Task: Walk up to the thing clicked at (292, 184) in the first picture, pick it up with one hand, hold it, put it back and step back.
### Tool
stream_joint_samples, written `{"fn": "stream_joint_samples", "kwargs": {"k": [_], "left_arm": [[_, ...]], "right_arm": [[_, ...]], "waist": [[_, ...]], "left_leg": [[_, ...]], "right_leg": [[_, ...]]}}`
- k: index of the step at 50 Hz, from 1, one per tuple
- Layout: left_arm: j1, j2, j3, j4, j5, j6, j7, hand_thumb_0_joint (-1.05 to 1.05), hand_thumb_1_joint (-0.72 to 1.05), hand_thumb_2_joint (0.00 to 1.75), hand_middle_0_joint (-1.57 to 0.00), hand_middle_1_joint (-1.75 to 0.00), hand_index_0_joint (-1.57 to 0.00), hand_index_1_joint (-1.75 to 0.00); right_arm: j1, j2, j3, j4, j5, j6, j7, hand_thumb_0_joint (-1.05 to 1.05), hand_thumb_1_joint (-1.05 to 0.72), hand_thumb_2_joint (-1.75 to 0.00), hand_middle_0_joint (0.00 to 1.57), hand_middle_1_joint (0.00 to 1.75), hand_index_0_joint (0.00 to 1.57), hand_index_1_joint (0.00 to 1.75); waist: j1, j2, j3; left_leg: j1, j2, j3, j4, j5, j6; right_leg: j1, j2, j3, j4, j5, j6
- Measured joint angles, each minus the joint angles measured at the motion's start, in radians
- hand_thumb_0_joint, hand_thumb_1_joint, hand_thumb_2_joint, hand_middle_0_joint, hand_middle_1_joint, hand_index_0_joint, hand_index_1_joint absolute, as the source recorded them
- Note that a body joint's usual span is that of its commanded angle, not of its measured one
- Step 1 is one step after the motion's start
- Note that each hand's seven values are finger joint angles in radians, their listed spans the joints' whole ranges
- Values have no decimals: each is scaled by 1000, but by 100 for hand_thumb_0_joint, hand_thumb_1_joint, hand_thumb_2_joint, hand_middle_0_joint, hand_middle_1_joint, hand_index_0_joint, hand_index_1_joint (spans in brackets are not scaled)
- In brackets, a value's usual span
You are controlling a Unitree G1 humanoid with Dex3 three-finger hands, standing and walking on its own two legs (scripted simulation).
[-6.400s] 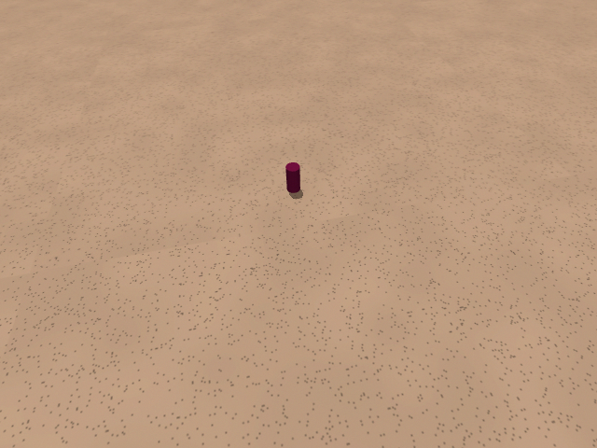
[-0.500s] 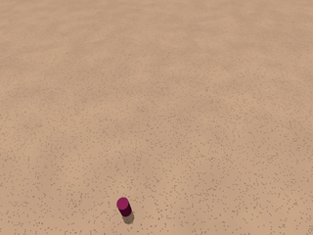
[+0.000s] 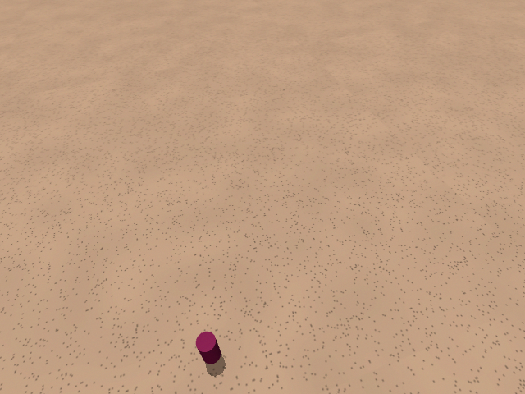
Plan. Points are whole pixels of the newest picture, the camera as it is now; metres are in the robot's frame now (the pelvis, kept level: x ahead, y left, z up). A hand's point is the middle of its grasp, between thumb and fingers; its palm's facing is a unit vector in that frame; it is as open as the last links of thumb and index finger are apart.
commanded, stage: stand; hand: left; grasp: from the side
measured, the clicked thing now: (208, 348) +0.42 +0.22 -0.71
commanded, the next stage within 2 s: go down in 0.74 s
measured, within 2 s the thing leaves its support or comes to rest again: neither
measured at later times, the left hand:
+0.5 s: hand out of the picture +0.08 +0.25 -0.16, palm faces -0.03 -0.94 -0.35, open 7.4 cm
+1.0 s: hand out of the picture +0.13 +0.25 -0.16, palm faces +0.04 -0.94 -0.33, open 9.1 cm
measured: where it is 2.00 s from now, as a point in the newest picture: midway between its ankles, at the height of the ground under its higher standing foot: outside the picture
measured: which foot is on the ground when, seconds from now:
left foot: down 0.00-1.00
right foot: down 0.00-1.00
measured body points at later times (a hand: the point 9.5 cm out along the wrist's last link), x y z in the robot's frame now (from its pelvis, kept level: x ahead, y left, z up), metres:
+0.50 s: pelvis +0.01 +0.00 +0.00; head +0.01 +0.00 +0.45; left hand +0.08 +0.30 -0.13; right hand +0.07 -0.30 -0.14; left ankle -0.02 +0.14 -0.75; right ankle +0.00 -0.11 -0.75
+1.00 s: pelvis -0.01 +0.00 -0.01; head +0.04 +0.00 +0.44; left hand +0.13 +0.30 -0.13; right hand +0.09 -0.28 -0.14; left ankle -0.02 +0.14 -0.75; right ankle +0.00 -0.11 -0.75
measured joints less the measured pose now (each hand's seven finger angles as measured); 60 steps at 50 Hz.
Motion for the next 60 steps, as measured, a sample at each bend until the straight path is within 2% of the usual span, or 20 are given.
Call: {"fn": "stream_joint_samples", "kwargs": {"k": [43,44,46,48,53,56,60], "left_arm": [[3,1,3,-6,1,0,1,0,90,90,-20,-30,-20,-29],[10,-3,10,-32,-9,4,5,0,89,89,-19,-29,-19,-29],[-17,-21,36,-68,-19,-10,13,0,86,86,-16,-26,-17,-25],[-72,-30,71,-60,-4,-14,5,0,80,79,-13,-22,-14,-21],[-150,-17,157,-88,56,-7,-25,0,55,56,-8,-17,-9,-15],[-124,-19,178,-163,69,26,-25,0,38,44,-7,-17,-8,-15],[-71,-22,183,-249,70,90,-22,0,16,30,-7,-15,-8,-13]], "right_arm": [[-3,1,1,-14,1,-1,-3,1,-91,-90,21,30,20,30],[11,2,2,-50,15,3,-10,1,-91,-90,21,30,20,30],[46,8,-1,-143,44,-18,-29,1,-93,-91,21,30,20,30],[63,24,-6,-211,53,-27,-37,1,-94,-91,20,30,20,30],[93,82,-24,-320,38,-35,-34,1,-97,-92,20,30,20,30],[118,104,-28,-362,39,-33,-34,1,-97,-91,20,30,20,30],[144,113,-27,-409,43,-34,-37,1,-95,-91,21,30,20,30]], "waist": [[1,-4,5],[-2,-3,-1],[-4,1,12],[-6,1,18],[-14,-17,-3],[-20,-18,-19],[-29,-10,-45]], "left_leg": [[18,-4,7,-8,-8,4],[-4,-5,4,8,-13,6],[-56,-8,-6,55,-27,10],[-119,-9,-12,105,-40,12],[-270,-7,-9,233,-86,11],[-307,-7,-6,275,-108,14],[-344,-8,-4,324,-137,19]], "right_leg": [[13,-3,7,-2,-8,4],[-6,-5,4,11,-13,4],[-52,-11,-4,52,-27,4],[-110,-15,-7,96,-39,3],[-265,-20,1,226,-83,2],[-302,-21,6,263,-101,4],[-334,-24,10,302,-123,10]]}}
